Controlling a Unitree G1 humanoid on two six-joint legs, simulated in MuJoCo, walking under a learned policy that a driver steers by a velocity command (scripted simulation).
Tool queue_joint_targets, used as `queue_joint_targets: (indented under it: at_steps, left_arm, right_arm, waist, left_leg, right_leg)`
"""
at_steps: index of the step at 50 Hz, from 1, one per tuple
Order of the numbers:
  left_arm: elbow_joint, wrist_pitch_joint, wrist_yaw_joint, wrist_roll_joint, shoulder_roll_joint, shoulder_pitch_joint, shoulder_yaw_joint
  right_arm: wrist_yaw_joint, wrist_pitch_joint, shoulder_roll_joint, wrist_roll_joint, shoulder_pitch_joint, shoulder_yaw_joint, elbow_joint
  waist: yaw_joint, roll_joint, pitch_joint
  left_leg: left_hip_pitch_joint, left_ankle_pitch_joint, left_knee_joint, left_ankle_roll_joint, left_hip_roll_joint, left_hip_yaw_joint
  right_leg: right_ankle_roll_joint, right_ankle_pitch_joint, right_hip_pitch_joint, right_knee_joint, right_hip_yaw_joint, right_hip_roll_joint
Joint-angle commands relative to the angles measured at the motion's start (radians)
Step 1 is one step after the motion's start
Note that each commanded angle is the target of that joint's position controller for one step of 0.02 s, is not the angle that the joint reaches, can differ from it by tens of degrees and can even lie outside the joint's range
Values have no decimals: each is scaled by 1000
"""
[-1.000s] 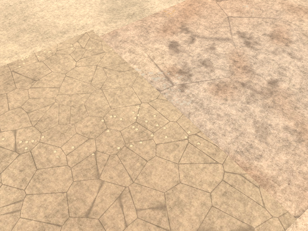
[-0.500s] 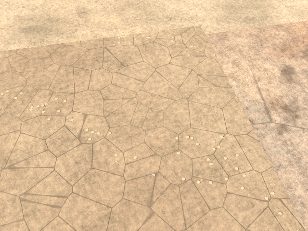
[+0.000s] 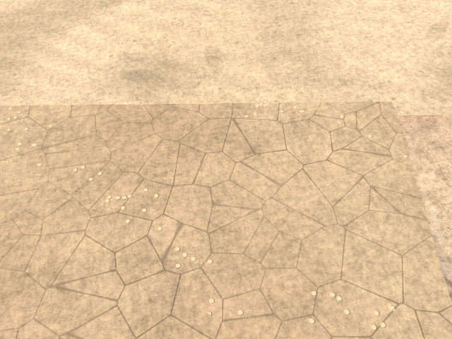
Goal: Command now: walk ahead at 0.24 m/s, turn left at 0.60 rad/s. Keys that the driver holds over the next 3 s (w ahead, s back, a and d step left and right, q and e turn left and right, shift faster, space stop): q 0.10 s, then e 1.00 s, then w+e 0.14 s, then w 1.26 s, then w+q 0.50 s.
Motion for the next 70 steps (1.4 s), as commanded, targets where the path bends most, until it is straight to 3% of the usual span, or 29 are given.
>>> queue_joint_targets:
  at_steps: [1,7,10,11,12,13,14,16,18,21,25,29,32,33,34,35,36,38,41,49,55,57,58,59,60,61,63,66,70]
  left_arm:
    - [-40,-10,5,-9,128,12,29]
    - [-13,12,6,-11,155,45,35]
    - [12,26,2,-16,164,59,36]
    - [25,32,-1,-18,147,72,29]
    - [21,31,-5,-15,93,126,10]
    - [18,42,-13,-38,-21,250,-28]
    - [45,77,0,-40,61,175,-7]
    - [21,96,0,-24,107,67,14]
    - [46,108,1,-6,109,96,23]
    - [60,122,0,-3,81,125,29]
    - [23,143,-9,-1,62,64,30]
    - [-12,145,-20,-4,68,39,30]
    - [-14,137,-31,-7,70,95,32]
    - [-8,131,-32,-3,85,118,36]
    - [-20,119,-26,7,141,117,46]
    - [-54,117,-18,-1,289,97,78]
    - [-35,118,-1,15,272,129,83]
    - [-60,117,9,0,199,-2,63]
    - [-89,107,-2,-16,162,-31,55]
    - [-77,110,2,-8,206,72,73]
    - [-100,117,-14,-3,230,-1,82]
    - [-106,122,-18,-10,226,-50,85]
    - [-118,122,-17,-15,202,-85,79]
    - [-133,117,-15,-16,114,-52,58]
    - [-141,109,-8,1,117,-46,55]
    - [-151,103,-12,26,192,-89,68]
    - [-104,98,-40,21,194,-36,74]
    - [-77,94,-70,23,148,-14,59]
    - [-83,83,-70,20,131,-93,48]
  right_arm:
    - [10,12,-5,3,17,5,-66]
    - [21,11,17,-3,-98,28,-114]
    - [5,-5,10,-8,-52,29,-90]
    - [-5,-21,9,-18,10,30,-58]
    - [-16,-40,-42,-37,70,25,-42]
    - [-32,-42,-76,-31,65,29,-56]
    - [-49,-32,-41,20,86,31,-36]
    - [-70,-18,-36,16,-25,42,-37]
    - [-87,-10,-31,19,-92,44,-44]
    - [-88,-10,-28,17,-102,38,-45]
    - [-89,-1,-23,5,-109,30,-34]
    - [-81,8,-53,1,-105,14,-27]
    - [-80,18,-86,8,-131,0,-31]
    - [-77,24,-81,8,-120,-4,-25]
    - [-67,34,-40,6,-69,0,-19]
    - [-74,38,5,17,-108,12,-80]
    - [-78,44,-20,0,-187,9,-91]
    - [-64,38,-29,20,-125,3,-62]
    - [-51,32,-49,-3,-59,-8,-27]
    - [-63,35,-35,18,-124,8,-77]
    - [-72,17,-44,31,-85,15,-104]
    - [-73,5,-35,26,-6,20,-92]
    - [-80,-3,-46,18,42,17,-82]
    - [-90,-7,-136,6,85,0,-83]
    - [-88,-7,-243,-11,49,-21,-100]
    - [-83,-8,-202,-20,22,-18,-96]
    - [-71,-19,-96,2,-54,9,-108]
    - [-58,-48,-70,4,13,15,-79]
    - [-42,-78,-80,7,122,4,-23]
  waist:
    - [-16,-183,-72]
    - [20,-192,-79]
    - [3,-178,-91]
    - [-27,-116,-119]
    - [-30,-3,-203]
    - [7,189,-339]
    - [-54,119,-364]
    - [-19,81,-167]
    - [26,89,-99]
    - [34,39,-121]
    - [19,83,-84]
    - [9,84,-106]
    - [48,56,-113]
    - [59,2,-88]
    - [48,-200,-48]
    - [44,-396,33]
    - [74,-262,55]
    - [-12,-165,39]
    - [-16,-143,-64]
    - [53,-176,-73]
    - [30,-185,-101]
    - [-25,-158,-126]
    - [-63,-109,-107]
    - [-56,108,-116]
    - [-49,192,-58]
    - [-24,103,-3]
    - [21,68,33]
    - [2,76,18]
    - [-39,59,39]
  left_leg:
    - [-67,84,-64,-29,30,8]
    - [135,197,-405,-4,10,67]
    - [235,190,-581,31,-10,49]
    - [357,325,-709,43,-10,44]
    - [545,669,-714,62,152,-78]
    - [736,1076,-654,220,450,-330]
    - [644,948,-682,275,425,-313]
    - [498,695,-766,221,343,-213]
    - [398,630,-807,168,286,-108]
    - [356,529,-819,181,282,-44]
    - [301,221,-852,185,287,-16]
    - [293,126,-836,183,324,-14]
    - [234,79,-775,122,326,27]
    - [177,49,-697,67,302,70]
    - [86,-71,-480,-15,210,168]
    - [-121,-276,-317,-79,3,183]
    - [-80,-232,-136,-70,29,40]
    - [-44,-52,-93,-56,41,-11]
    - [-36,4,-31,-58,19,-2]
    - [-29,-59,-247,-79,7,-27]
    - [162,-80,-419,-44,-38,-33]
    - [347,-24,-612,-24,-53,-22]
    - [493,1,-764,-8,-12,-57]
    - [630,-245,-895,38,234,-317]
    - [566,-430,-1007,121,410,-605]
    - [452,-470,-995,160,419,-587]
    - [420,-328,-995,115,285,-383]
    - [466,-150,-992,109,218,-232]
    - [560,-49,-1001,135,237,-186]
  right_leg:
    - [-130,691,115,-106,79,-249]
    - [-109,623,66,-51,-22,-233]
    - [-100,583,108,52,24,-236]
    - [-73,511,85,145,12,-197]
    - [-29,273,0,253,-10,-149]
    - [11,-381,-139,419,-5,-53]
    - [10,-501,-117,493,93,-14]
    - [4,-433,-198,563,130,-10]
    - [17,-331,-172,572,121,-15]
    - [37,-288,-158,642,96,0]
    - [38,-255,-175,547,70,-14]
    - [14,-259,-118,428,40,-12]
    - [-35,-172,19,231,7,6]
    - [-57,-122,75,109,47,9]
    - [-92,-173,77,-114,289,-131]
    - [-203,-37,13,-212,674,-373]
    - [-251,2,-62,-207,617,-359]
    - [-193,-33,-75,-169,441,-218]
    - [-187,220,56,-103,376,-159]
    - [-223,278,162,-42,483,-166]
    - [-194,387,69,4,580,-139]
    - [-152,52,-34,8,591,-78]
    - [-104,-200,-173,46,561,-13]
    - [-42,-459,-349,280,400,108]
    - [-23,-402,-510,479,246,221]
    - [-28,-305,-499,575,268,101]
    - [-3,-174,-460,642,247,80]
    - [14,-79,-470,700,227,74]
    - [35,-23,-548,600,235,62]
